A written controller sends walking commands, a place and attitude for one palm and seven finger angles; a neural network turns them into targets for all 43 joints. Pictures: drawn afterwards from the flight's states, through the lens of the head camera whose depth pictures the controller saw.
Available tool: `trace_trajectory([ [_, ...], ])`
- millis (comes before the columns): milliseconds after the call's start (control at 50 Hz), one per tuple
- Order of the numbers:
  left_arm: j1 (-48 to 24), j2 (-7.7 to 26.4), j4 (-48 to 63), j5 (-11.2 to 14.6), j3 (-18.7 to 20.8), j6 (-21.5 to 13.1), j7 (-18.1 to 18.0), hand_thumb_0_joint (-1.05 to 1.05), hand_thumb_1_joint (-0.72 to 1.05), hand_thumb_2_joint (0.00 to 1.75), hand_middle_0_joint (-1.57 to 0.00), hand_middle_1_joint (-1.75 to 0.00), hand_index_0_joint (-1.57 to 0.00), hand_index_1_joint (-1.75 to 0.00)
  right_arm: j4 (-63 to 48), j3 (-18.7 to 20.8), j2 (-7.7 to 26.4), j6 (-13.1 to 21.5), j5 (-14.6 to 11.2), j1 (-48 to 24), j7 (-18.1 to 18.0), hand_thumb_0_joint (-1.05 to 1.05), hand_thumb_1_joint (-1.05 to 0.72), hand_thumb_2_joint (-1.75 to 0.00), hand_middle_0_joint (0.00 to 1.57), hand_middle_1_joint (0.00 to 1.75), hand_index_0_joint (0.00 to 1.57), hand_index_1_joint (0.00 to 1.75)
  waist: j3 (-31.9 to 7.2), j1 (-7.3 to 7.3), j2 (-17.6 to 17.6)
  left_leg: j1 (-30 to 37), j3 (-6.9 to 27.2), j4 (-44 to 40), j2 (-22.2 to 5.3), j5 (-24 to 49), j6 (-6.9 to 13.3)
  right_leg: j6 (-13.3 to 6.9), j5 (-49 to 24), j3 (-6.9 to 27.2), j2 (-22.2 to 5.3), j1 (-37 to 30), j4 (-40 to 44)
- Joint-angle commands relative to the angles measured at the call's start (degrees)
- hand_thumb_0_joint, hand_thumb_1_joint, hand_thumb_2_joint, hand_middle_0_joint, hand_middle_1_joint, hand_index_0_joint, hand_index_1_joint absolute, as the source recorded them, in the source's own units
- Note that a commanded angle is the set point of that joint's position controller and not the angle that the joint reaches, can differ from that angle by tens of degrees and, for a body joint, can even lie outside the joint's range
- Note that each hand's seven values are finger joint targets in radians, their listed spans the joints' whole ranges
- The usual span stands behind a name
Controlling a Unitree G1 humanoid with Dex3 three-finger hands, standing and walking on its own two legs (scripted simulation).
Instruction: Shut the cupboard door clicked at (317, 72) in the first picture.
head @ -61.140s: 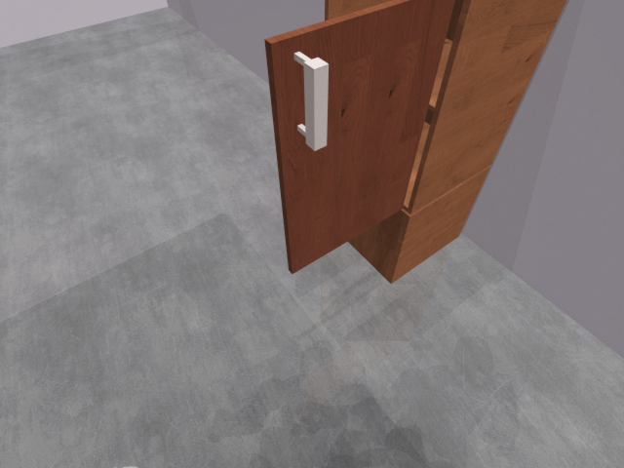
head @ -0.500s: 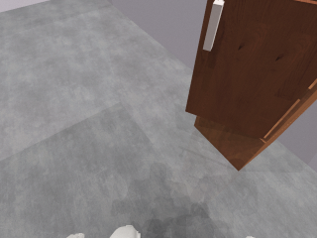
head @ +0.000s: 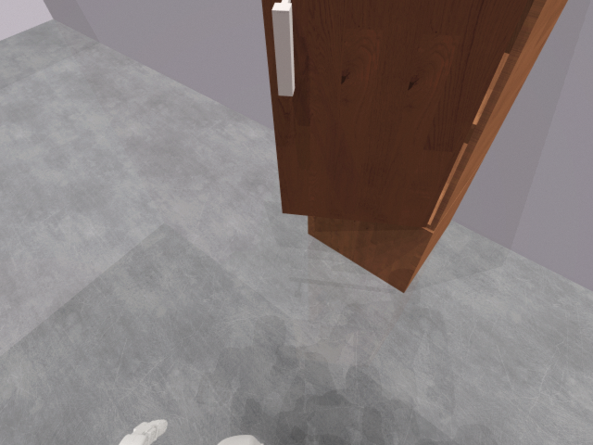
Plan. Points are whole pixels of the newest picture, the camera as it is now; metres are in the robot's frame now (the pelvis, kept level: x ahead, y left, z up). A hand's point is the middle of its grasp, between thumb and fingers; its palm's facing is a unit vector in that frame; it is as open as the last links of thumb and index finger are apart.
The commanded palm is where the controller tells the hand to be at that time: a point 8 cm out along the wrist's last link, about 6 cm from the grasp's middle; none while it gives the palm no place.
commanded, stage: take the last steps up to it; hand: left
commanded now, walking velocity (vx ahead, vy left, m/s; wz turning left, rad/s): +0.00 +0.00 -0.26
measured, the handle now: (286, 46) +0.69 +0.04 +0.16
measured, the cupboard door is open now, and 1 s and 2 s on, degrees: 30 30 30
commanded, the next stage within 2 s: come to a stop and stand still in 0.70 s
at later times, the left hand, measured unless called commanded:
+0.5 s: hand (198, 418) +0.18 +0.17 -0.15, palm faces -0.16 -0.97 -0.16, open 7.4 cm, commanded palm none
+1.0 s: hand (257, 372) +0.25 +0.09 -0.18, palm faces -0.10 -0.98 -0.16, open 7.3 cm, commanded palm none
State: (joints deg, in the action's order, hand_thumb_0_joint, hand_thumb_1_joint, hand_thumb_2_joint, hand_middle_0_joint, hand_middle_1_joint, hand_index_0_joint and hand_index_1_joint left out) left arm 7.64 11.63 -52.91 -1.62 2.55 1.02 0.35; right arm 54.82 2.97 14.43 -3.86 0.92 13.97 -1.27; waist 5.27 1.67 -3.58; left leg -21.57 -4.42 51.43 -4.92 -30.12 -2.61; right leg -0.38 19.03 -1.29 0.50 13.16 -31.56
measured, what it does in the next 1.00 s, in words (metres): walks ahead: left foot, then right foot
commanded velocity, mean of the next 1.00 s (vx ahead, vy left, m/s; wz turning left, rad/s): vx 0.08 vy -0.04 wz -0.08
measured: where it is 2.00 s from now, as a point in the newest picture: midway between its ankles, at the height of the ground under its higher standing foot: (331, 433)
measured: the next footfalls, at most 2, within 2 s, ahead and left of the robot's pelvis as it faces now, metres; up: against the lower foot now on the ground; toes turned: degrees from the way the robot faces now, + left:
left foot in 0.20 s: +0.08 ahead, +0.12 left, +0.00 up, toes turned +1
right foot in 0.62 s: +0.17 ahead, -0.16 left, +0.00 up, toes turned -13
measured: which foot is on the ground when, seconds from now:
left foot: up 0.00-0.18, down 0.20-0.62, up 0.64-0.90, down 0.92-1.00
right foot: down 0.00-0.20, up 0.22-0.60, down 0.62-1.00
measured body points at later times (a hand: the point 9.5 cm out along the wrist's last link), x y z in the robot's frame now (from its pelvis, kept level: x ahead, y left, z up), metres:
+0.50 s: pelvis +0.08 +0.00 +0.02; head +0.11 +0.00 +0.46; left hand +0.19 +0.22 -0.14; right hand -0.01 -0.22 -0.13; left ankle +0.04 +0.12 -0.73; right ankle +0.09 -0.14 -0.68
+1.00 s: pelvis +0.22 -0.07 +0.00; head +0.25 -0.06 +0.45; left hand +0.26 +0.14 -0.16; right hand +0.26 -0.31 -0.14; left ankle +0.26 +0.03 -0.73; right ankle +0.13 -0.15 -0.73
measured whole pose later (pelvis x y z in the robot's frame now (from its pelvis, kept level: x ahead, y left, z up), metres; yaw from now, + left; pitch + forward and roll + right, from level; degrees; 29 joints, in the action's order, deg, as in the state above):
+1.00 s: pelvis +0.22 -0.07 +0.00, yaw -8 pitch +0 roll +0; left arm 14.3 8.2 -64.2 -0.8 0.9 -0.2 -2.4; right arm 60.1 0.7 8.4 0.8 0.7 9.6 -2.0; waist 3.1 -0.6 1.6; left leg -16.2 -4.4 31.7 -1.5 -14.7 1.2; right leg -1.5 19.8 -4.7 1.0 4.8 -26.6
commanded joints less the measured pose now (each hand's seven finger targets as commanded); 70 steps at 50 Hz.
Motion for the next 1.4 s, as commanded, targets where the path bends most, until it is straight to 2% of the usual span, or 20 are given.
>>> trace_trajectory([
  [0,2.3,10.6,2.0,0.1,2.7,-0.4,-1.9,0.0,0.9,0.9,-0.2,-0.3,-0.2,-0.3,-4.4,0.8,3.4,2.0,-0.3,-0.2,0.0,0.0,-0.9,-0.9,0.2,0.3,0.2,0.3,-7.1,-1.02,13.9,-9.9,4.0,9.5,0.4,2.6,-1.1,-11.0,-36.1,12.7,-14.5,-10.2,9.5],
  [140,1.2,9.0,0.3,0.4,2.6,0.0,-1.0,0.0,0.9,0.9,-0.2,-0.3,-0.2,-0.3,-1.2,0.2,1.9,3.7,0.4,7.2,0.0,0.0,-0.9,-0.9,0.2,0.3,0.2,0.3,-5.2,1.89,10.7,12.8,0.4,-23.2,3.1,15.0,-0.2,-5.8,-0.8,11.4,-8.8,4.8,8.2],
  [180,3.2,3.2,1.9,0.9,1.6,0.6,0.0,0.0,0.9,0.9,-0.2,-0.3,-0.2,-0.3,0.0,1.9,10.6,4.7,1.9,13.3,-0.5,0.0,-0.9,-0.9,0.2,0.3,0.2,0.3,-4.0,3.63,-13.0,20.2,25.5,-36.5,-15.3,0.4,8.0,-0.5,15.9,0.4,3.1,19.8,-11.5],
  [200,0.0,4.2,3.8,0.4,1.8,0.3,0.4,0.0,0.9,0.9,-0.2,-0.3,-0.2,-0.3,-0.4,2.4,12.5,4.6,2.0,15.0,-0.8,0.0,-0.9,-0.9,0.2,0.3,0.2,0.3,-2.6,4.78,-10.3,15.3,34.8,-42.2,-21.7,-7.9,12.6,-0.8,17.1,1.7,1.7,21.6,-21.9],
  [320,0.9,3.0,0.4,-0.1,1.8,-0.1,1.9,0.0,0.9,0.9,-0.2,-0.3,-0.2,-0.3,-0.4,0.3,5.4,6.5,1.2,10.2,-1.2,0.0,-0.9,-0.9,0.2,0.3,0.2,0.3,-1.6,0.5,-3.6,14.1,12.8,-41.0,-12.4,16.7,9.7,1.0,-0.3,2.2,-3.2,20.1,-28.4],
  [540,3.7,2.6,-2.9,0.1,1.6,-1.8,1.7,0.0,0.9,0.9,-0.2,-0.3,-0.2,-0.3,3.4,1.1,5.1,5.3,0.9,10.9,-0.3,0.0,-0.9,-0.9,0.2,0.3,0.2,0.3,-1.9,-1.43,-2.9,10.5,2.9,-29.7,-11.0,24.0,7.9,-0.6,-5.8,-5.5,0.3,-1.5,3.4],
  [560,9.8,4.4,-5.2,0.1,2.2,-2.5,1.3,0.0,0.9,0.9,-0.2,-0.3,-0.2,-0.3,3.5,0.9,4.2,5.5,0.4,10.5,0.0,0.0,-0.9,-0.9,0.2,0.3,0.2,0.3,-4.9,-4.33,1.5,6.7,-0.8,-21.2,-7.4,25.6,6.0,-1.7,-7.7,-3.2,-0.7,-11.2,7.8],
  [580,17.4,9.2,-7.6,-0.1,3.2,-3.4,0.5,0.0,0.9,0.9,-0.2,-0.3,-0.2,-0.3,2.6,0.2,0.9,6.0,-0.4,10.1,0.6,0.0,-0.9,-0.9,0.2,0.3,0.2,0.3,-9.2,-7.06,13.1,-5.1,-5.7,-7.3,-1.6,16.0,3.3,-6.5,-4.8,12.0,-12.4,-23.3,11.9],
  [600,21.3,12.8,-9.0,0.4,3.8,-3.4,-0.1,0.0,0.9,0.9,-0.2,-0.3,-0.2,-0.3,0.4,-0.3,-0.7,5.9,-0.5,6.4,0.5,0.0,-0.9,-0.9,0.2,0.3,0.2,0.3,-8.6,-8.24,19.9,-13.6,-4.0,7.6,3.7,-7.4,2.5,-12.8,-9.1,26.7,-22.1,-23.5,17.7],
  [620,18.0,11.7,-8.9,0.6,3.5,-3.5,-0.7,0.0,0.9,0.9,-0.2,-0.3,-0.2,-0.3,1.0,0.4,0.8,5.3,-0.4,5.3,0.3,0.0,-0.9,-0.9,0.2,0.3,0.2,0.3,-6.8,-6.89,19.1,-14.6,2.3,14.9,1.8,-5.4,3.2,-14.4,-3.8,27.7,-22.1,-16.7,20.0],
  [720,5.0,2.9,-6.1,0.1,1.2,-3.8,-1.5,0.0,0.9,0.9,-0.2,-0.3,-0.2,-0.3,3.9,-0.2,-3.3,4.3,0.7,7.5,0.6,0.0,-0.9,-0.9,0.2,0.3,0.2,0.3,-2.0,0.79,9.9,-4.9,1.9,5.2,-1.1,6.5,1.7,-11.1,-15.6,7.0,-14.3,-1.1,19.1],
  [860,7.1,2.5,-8.8,1.4,-0.4,-3.7,-2.3,0.0,0.9,0.9,-0.2,-0.3,-0.2,-0.3,5.7,-1.9,-3.1,5.6,-0.1,6.6,0.0,0.0,-0.9,-0.9,0.2,0.3,0.2,0.3,-6.4,0.55,5.6,11.8,3.2,-26.6,0.9,36.0,1.7,-4.3,-36.3,2.0,-8.6,-5.6,7.4],
  [940,11.8,2.0,-9.1,0.8,-0.7,-1.4,-3.9,0.0,0.9,0.9,-0.2,-0.3,-0.2,-0.3,5.2,-0.8,2.0,4.6,-0.7,3.5,-1.6,0.0,-0.9,-0.9,0.2,0.3,0.2,0.3,-3.9,-0.96,-5.4,16.8,8.7,-21.6,-7.6,69.7,7.5,0.3,-20.6,1.2,-5.6,-0.8,6.8],
  [1020,11.9,3.5,-8.1,1.0,0.2,-0.6,-3.6,0.0,0.9,0.9,-0.2,-0.3,-0.2,-0.3,2.9,0.6,4.0,2.7,-0.6,1.6,-2.3,0.0,-0.9,-0.9,0.2,0.3,0.2,0.3,-9.4,-0.99,-3.9,20.1,10.1,-21.7,-8.6,70.8,8.6,0.2,-18.8,0.6,-5.1,-1.5,3.5],
  [1120,11.2,6.1,-5.0,0.4,1.2,-0.5,-3.4,0.0,0.9,0.9,-0.2,-0.3,-0.2,-0.3,-0.5,1.8,4.0,1.5,-0.3,-0.7,-1.7,0.0,-0.9,-0.9,0.2,0.3,0.2,0.3,-11.8,-1.15,4.9,12.6,6.7,-15.7,-4.2,48.5,5.3,-3.7,-37.2,6.6,-10.3,-5.5,4.2],
  [1220,11.0,7.9,-4.6,-0.5,1.4,-0.2,-3.5,0.0,0.9,0.9,-0.2,-0.3,-0.2,-0.3,-2.8,1.0,0.2,0.8,-0.2,-7.6,-0.9,0.0,-0.9,-0.9,0.2,0.3,0.2,0.3,-4.2,-3.2,15.0,-5.8,4.7,2.3,5.2,-1.2,1.6,-12.3,-64.9,11.2,-19.5,-12.2,5.6],
  [1260,8.6,8.5,-4.0,-0.4,1.4,-0.2,-3.5,0.0,0.9,0.9,-0.2,-0.3,-0.2,-0.3,-2.2,0.7,0.4,1.0,-0.5,-7.5,-0.5,0.0,-0.9,-0.9,0.2,0.3,0.2,0.3,-3.5,-2.32,13.7,-5.0,3.8,-2.7,4.9,0.9,1.4,-10.9,-60.8,8.1,-16.9,-13.3,4.9],
  [1280,13.1,8.0,0.9,0.0,0.5,-2.0,-5.5,0.0,0.9,0.9,-0.2,-0.3,-0.2,-0.3,-8.5,0.8,1.2,2.9,-1.1,-9.7,-0.7,0.0,-0.9,-0.9,0.2,0.3,0.2,0.3,-7.4,-2.12,13.7,-5.9,-0.2,-3.6,8.6,-4.4,1.4,-4.8,-88.3,16.4,-12.9,-13.3,3.2],
  [1340,9.3,11.3,6.4,0.6,1.7,-3.7,-4.8,0.0,0.9,0.9,-0.2,-0.3,-0.2,-0.3,-7.6,0.8,1.2,3.7,-1.0,0.1,0.5,0.0,-0.9,-0.9,0.2,0.3,0.2,0.3,-15.4,0.82,8.5,3.8,-1.7,-18.1,9.7,17.3,5.2,-4.4,-73.3,6.5,-10.4,-16.4,-10.0],
  [1380,9.2,8.1,7.2,1.3,1.2,-3.0,-4.6,0.0,0.9,0.9,-0.2,-0.3,-0.2,-0.3,-6.6,1.1,3.9,4.0,0.1,4.6,0.4,0.0,-0.9,-0.9,0.2,0.3,0.2,0.3,-12.9,1.89,3.4,19.0,7.8,-21.5,0.1,43.3,9.0,-1.8,-38.2,2.8,-5.8,0.4,-15.6],
])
